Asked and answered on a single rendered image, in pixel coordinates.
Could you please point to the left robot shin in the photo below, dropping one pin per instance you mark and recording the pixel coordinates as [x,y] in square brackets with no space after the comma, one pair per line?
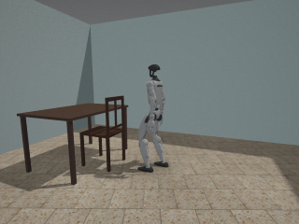
[145,153]

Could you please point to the right robot upper arm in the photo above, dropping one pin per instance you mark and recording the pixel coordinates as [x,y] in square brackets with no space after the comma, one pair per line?
[163,95]

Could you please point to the left robot upper arm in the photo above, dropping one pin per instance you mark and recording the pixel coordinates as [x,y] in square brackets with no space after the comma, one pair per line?
[151,90]

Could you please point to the table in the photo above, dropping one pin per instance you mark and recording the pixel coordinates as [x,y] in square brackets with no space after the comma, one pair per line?
[68,114]

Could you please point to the left robot forearm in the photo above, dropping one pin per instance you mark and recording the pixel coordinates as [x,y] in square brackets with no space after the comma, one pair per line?
[152,108]

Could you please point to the robot left hand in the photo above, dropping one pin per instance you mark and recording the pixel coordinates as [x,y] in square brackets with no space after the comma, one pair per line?
[151,125]

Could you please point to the humanoid robot head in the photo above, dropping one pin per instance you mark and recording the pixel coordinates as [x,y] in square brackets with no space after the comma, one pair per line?
[153,68]

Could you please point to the chair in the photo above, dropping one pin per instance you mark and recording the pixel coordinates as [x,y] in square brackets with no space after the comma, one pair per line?
[106,132]

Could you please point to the right robot forearm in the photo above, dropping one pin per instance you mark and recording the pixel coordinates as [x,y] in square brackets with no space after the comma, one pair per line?
[161,107]

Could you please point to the robot right hand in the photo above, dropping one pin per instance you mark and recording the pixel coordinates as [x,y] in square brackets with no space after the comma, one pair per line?
[161,122]

